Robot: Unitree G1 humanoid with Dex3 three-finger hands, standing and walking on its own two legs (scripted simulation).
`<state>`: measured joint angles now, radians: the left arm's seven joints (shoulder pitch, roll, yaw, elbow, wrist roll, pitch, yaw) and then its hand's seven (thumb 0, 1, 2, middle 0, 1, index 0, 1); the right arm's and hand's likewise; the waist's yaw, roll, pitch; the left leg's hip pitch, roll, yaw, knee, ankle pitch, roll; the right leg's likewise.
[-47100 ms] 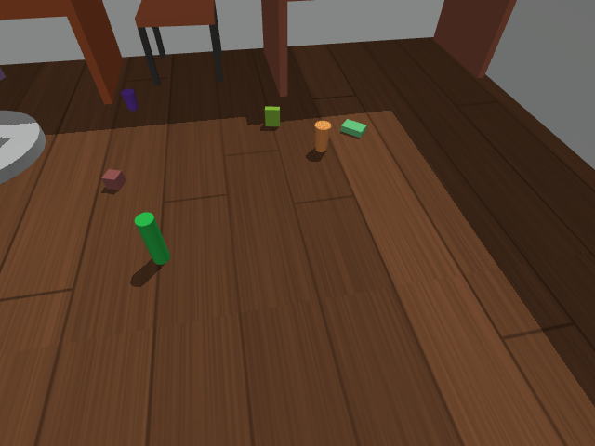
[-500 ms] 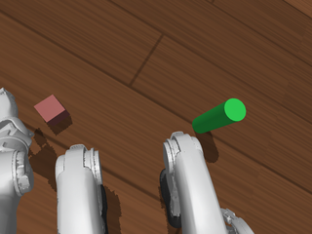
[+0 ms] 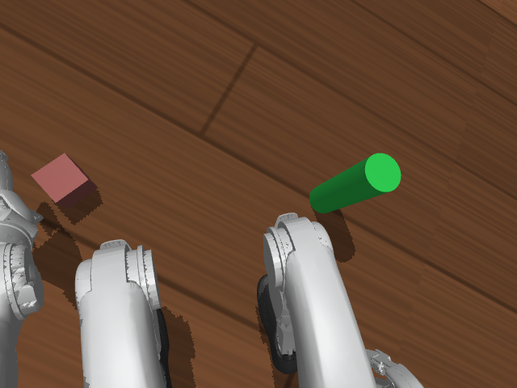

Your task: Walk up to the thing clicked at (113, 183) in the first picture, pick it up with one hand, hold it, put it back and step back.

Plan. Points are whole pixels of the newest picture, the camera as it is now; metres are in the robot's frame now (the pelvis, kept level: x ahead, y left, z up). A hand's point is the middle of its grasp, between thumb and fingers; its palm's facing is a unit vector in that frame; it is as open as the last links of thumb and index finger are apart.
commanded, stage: rise first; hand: left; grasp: from above
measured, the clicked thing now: (66, 181) +0.47 +0.29 -0.29
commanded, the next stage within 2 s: approach in 1.58 s
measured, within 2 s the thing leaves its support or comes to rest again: neither
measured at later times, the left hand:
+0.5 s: hand (17, 189) +0.43 +0.32 -0.17, palm faces -0.29 -0.28 -0.91, open 12.1 cm
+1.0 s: hand (14, 190) +0.42 +0.32 -0.17, palm faces -0.29 -0.29 -0.91, open 12.1 cm
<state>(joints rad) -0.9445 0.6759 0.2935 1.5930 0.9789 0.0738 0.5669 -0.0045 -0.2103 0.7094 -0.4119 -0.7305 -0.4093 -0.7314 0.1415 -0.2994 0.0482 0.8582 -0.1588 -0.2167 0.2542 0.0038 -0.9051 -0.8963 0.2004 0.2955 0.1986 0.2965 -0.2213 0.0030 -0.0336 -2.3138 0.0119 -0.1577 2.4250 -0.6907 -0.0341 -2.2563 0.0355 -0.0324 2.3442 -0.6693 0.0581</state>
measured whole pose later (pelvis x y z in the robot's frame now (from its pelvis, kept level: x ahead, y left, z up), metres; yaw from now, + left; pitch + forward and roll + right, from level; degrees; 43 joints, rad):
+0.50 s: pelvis +0.00 +0.00 +0.00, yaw +0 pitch +33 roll -7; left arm -0.98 0.68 0.28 1.61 0.97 0.10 0.58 0.00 -0.22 0.73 -0.46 -0.65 -0.43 -0.67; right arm 0.15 -0.30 0.06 0.86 -0.17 -0.23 0.28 0.00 -0.91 -0.90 0.20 0.30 0.20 0.30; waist -0.25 0.01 -0.03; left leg -2.32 0.01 -0.17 2.43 -0.69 -0.04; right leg -2.26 0.04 -0.04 2.34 -0.67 0.05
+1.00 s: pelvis +0.00 +0.00 +0.00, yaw +0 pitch +33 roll -7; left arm -0.98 0.68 0.28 1.61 0.96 0.11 0.57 0.00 -0.23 0.73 -0.47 -0.63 -0.43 -0.67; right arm 0.15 -0.31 0.06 0.86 -0.17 -0.24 0.29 0.00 -0.91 -0.90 0.20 0.30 0.20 0.30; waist -0.24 0.01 -0.04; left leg -2.32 0.01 -0.16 2.42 -0.68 -0.04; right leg -2.26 0.03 -0.04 2.34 -0.66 0.06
